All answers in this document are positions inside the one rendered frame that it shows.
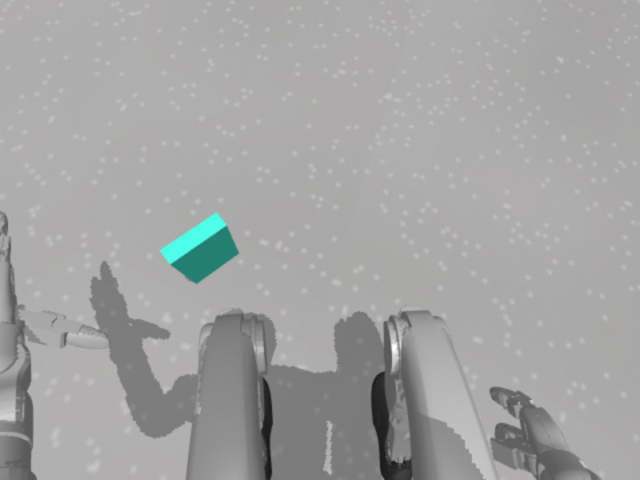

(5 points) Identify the right robot hand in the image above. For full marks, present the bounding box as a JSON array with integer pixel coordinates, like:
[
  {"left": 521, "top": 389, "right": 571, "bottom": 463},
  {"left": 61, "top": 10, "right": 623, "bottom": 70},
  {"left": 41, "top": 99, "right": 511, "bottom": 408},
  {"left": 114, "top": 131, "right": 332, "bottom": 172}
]
[{"left": 490, "top": 387, "right": 571, "bottom": 480}]

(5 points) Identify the left robot arm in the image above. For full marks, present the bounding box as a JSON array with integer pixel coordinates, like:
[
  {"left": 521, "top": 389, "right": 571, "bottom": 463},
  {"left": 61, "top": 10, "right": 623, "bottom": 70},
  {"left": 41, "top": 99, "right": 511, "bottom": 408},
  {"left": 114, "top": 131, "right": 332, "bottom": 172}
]
[{"left": 0, "top": 323, "right": 37, "bottom": 480}]

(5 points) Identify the right robot foot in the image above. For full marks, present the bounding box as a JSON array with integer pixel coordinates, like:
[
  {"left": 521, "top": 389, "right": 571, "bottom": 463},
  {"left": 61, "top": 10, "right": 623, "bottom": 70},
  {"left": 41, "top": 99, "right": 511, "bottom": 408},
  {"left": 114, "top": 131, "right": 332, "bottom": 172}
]
[{"left": 371, "top": 372, "right": 412, "bottom": 480}]

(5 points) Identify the right robot arm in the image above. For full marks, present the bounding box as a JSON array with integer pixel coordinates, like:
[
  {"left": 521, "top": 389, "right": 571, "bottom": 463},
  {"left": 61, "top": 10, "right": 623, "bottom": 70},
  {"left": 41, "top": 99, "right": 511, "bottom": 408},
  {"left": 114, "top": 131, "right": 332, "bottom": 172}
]
[{"left": 536, "top": 449, "right": 602, "bottom": 480}]

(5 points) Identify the left robot hand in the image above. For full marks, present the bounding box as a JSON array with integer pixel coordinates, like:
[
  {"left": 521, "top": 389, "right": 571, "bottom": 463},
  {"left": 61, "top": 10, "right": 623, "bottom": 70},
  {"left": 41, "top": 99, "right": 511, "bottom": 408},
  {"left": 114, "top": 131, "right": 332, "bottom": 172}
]
[{"left": 0, "top": 211, "right": 110, "bottom": 349}]

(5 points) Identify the carton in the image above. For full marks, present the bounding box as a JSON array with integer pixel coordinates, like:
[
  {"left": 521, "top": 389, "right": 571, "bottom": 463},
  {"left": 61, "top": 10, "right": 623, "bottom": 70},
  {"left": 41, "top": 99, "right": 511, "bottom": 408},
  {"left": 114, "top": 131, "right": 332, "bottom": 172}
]
[{"left": 160, "top": 212, "right": 239, "bottom": 284}]

